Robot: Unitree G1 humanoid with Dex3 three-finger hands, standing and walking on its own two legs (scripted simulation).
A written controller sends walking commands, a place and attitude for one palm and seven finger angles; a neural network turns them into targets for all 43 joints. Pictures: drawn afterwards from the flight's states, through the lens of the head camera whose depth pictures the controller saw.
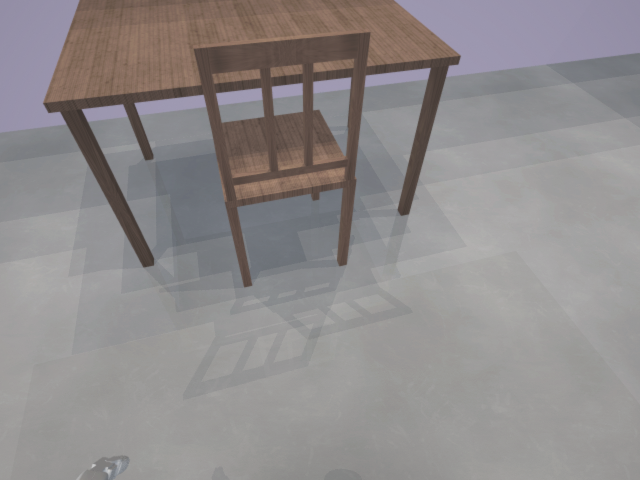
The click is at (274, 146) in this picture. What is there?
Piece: chair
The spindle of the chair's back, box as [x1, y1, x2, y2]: [260, 68, 277, 171]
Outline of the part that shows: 260,69 269,167 272,171 277,170 270,71 269,68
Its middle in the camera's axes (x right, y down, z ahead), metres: -0.14 -0.30 +1.01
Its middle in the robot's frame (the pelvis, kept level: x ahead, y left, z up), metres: +0.95 +0.18 -0.08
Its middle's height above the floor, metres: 0.68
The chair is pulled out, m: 0.00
